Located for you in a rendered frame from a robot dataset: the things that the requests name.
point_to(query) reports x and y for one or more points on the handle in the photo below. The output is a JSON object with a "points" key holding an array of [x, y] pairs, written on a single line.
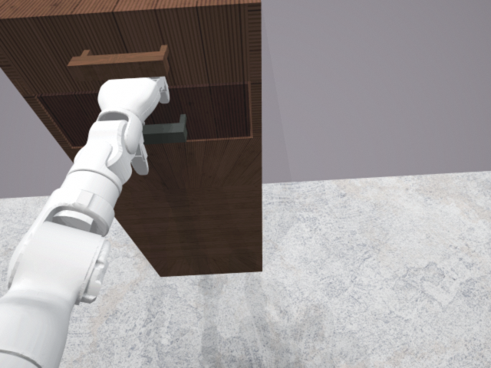
{"points": [[119, 66], [166, 132]]}

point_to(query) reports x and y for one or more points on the robot left forearm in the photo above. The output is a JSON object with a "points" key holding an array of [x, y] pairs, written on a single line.
{"points": [[92, 186]]}

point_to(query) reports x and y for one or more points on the robot left hand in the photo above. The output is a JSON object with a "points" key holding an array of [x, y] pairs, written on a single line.
{"points": [[140, 96]]}

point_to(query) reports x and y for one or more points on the drawer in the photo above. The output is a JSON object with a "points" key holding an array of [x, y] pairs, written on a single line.
{"points": [[212, 111]]}

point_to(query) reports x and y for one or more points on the cabinet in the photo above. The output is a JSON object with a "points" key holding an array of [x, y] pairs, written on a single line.
{"points": [[199, 208]]}

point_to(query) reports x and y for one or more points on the robot left upper arm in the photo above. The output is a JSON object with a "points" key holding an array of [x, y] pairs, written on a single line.
{"points": [[62, 266]]}

